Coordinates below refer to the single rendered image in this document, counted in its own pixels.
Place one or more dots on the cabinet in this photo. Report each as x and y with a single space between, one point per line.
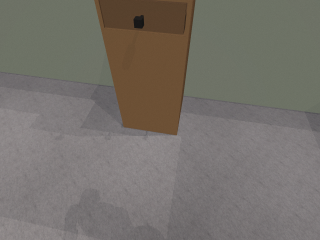
149 72

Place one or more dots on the handle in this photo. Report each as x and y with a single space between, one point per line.
138 22

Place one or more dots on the drawer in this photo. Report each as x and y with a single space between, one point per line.
159 16

